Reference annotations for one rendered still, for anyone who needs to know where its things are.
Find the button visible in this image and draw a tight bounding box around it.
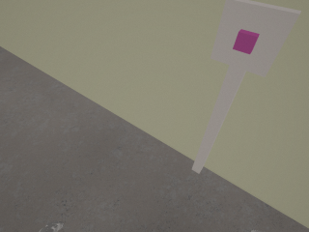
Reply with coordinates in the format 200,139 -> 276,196
233,29 -> 260,54

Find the panel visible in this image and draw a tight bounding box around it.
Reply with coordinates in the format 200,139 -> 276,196
192,0 -> 301,174

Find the robot left hand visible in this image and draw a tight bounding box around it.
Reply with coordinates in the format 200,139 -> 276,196
39,221 -> 64,232

